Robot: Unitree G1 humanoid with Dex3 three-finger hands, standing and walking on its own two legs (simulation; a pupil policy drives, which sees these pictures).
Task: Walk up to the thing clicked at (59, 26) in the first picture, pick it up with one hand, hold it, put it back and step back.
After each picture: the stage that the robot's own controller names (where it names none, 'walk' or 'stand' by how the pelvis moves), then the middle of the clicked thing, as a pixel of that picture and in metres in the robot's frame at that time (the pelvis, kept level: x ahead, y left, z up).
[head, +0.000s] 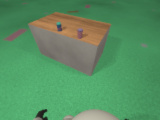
stand; (59, 27) +1.16 +0.45 -0.03
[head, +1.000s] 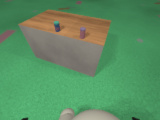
walk; (57, 26) +1.04 +0.39 +0.01
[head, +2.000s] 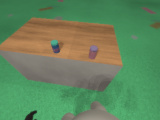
walk; (55, 46) +0.64 +0.29 -0.02
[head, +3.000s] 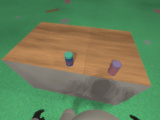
stand; (69, 59) +0.48 +0.17 +0.00
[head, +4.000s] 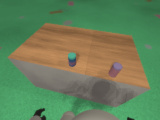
stand; (72, 59) +0.50 +0.15 -0.02
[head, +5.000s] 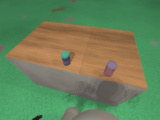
stand; (66, 58) +0.48 +0.21 -0.01
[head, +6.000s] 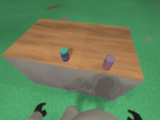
stand; (64, 54) +0.51 +0.21 -0.01
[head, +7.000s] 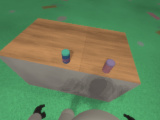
stand; (65, 56) +0.50 +0.20 -0.02
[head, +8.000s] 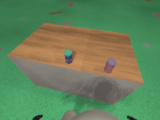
stand; (68, 57) +0.53 +0.19 -0.02
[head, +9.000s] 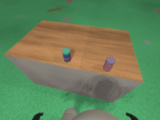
stand; (66, 55) +0.53 +0.20 -0.02
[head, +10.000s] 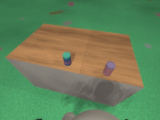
stand; (67, 59) +0.51 +0.19 -0.03
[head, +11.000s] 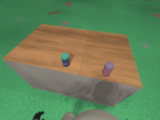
stand; (65, 60) +0.49 +0.20 -0.03
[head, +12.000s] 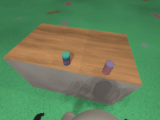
stand; (66, 58) +0.51 +0.20 -0.03
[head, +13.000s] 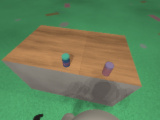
stand; (66, 60) +0.50 +0.20 -0.03
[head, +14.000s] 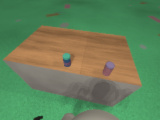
stand; (67, 60) +0.51 +0.19 -0.03
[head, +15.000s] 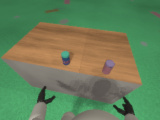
rise first; (65, 58) +0.50 +0.20 -0.03
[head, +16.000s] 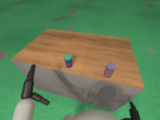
go down; (68, 61) +0.51 +0.21 -0.02
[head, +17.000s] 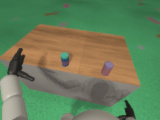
go down; (65, 59) +0.50 +0.19 -0.01
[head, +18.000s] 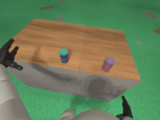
go down; (64, 56) +0.51 +0.19 +0.00
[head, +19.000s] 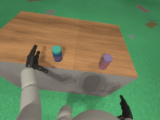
close in; (57, 54) +0.49 +0.21 +0.02
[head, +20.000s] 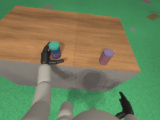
close; (55, 50) +0.50 +0.21 +0.04
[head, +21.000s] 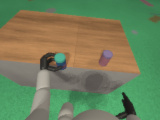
close; (61, 62) +0.41 +0.17 +0.04
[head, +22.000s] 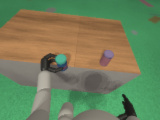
close; (61, 63) +0.40 +0.16 +0.03
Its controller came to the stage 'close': yes
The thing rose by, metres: 0.01
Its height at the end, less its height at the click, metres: +0.00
